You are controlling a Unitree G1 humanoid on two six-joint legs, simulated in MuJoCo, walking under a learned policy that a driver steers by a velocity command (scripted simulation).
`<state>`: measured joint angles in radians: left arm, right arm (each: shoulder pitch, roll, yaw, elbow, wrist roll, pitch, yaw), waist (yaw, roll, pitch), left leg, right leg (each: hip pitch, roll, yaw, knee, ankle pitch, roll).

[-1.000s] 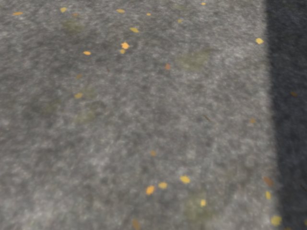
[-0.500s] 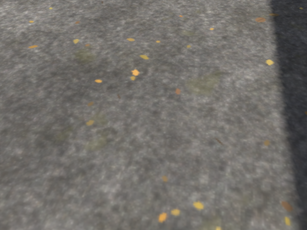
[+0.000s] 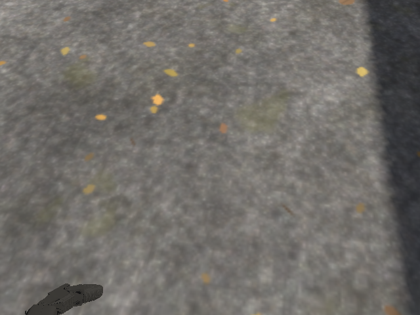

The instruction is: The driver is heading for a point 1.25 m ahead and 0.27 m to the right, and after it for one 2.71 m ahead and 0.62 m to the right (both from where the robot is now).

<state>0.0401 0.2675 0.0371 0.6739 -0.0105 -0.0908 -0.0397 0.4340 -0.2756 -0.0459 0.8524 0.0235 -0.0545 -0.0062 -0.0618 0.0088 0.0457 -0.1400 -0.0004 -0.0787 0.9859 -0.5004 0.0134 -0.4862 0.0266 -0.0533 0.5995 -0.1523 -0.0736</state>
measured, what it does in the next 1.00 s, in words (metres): walks ahead: left foot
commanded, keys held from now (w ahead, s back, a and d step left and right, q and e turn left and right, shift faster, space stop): w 1.00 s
